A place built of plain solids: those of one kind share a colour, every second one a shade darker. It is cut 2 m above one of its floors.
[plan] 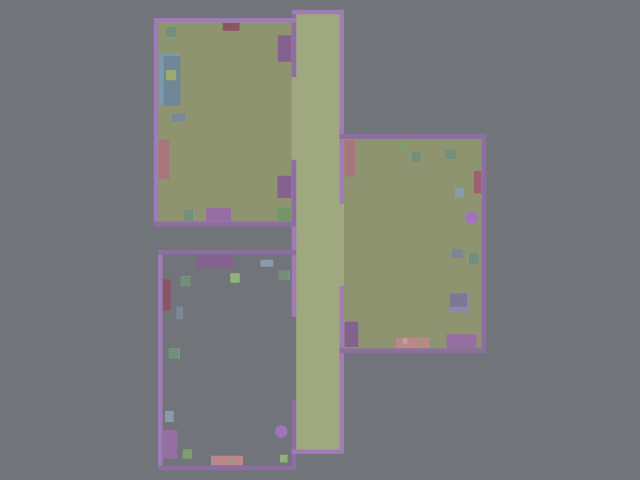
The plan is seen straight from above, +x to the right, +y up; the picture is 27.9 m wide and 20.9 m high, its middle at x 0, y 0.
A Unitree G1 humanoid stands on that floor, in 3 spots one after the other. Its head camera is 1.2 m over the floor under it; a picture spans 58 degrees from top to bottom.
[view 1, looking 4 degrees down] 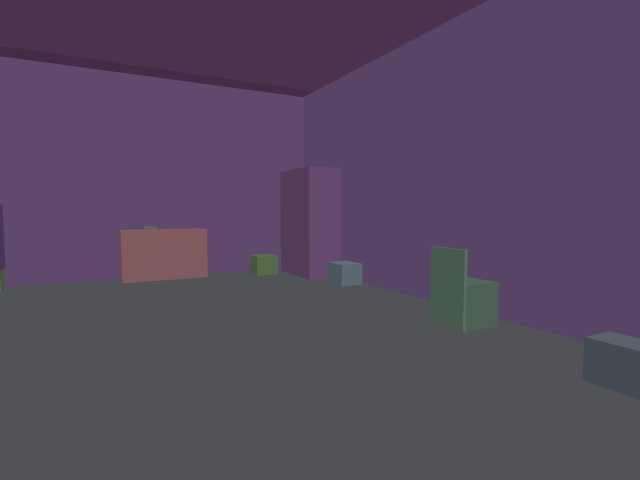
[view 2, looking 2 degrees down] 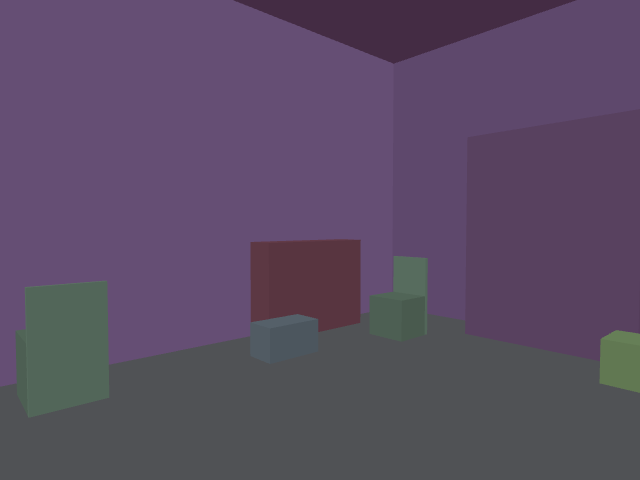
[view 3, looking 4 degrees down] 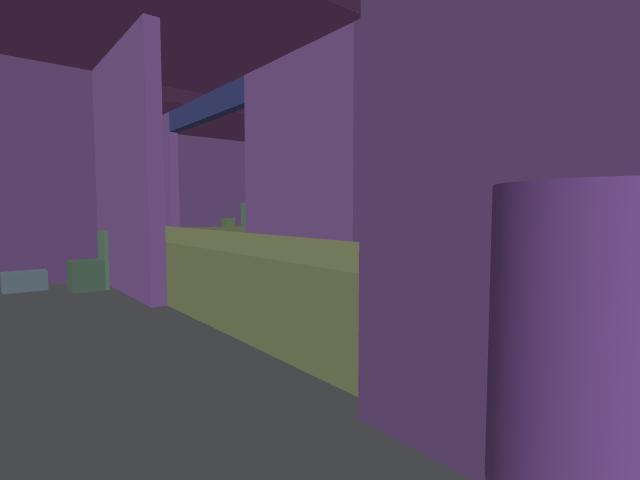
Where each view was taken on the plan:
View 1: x -2.92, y -1.69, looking -118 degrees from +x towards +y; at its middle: wardrobe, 7.48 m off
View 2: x -2.92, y -5.60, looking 138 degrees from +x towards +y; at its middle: case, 5.22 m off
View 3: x -2.92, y -8.72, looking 51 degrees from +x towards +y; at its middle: floor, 5.75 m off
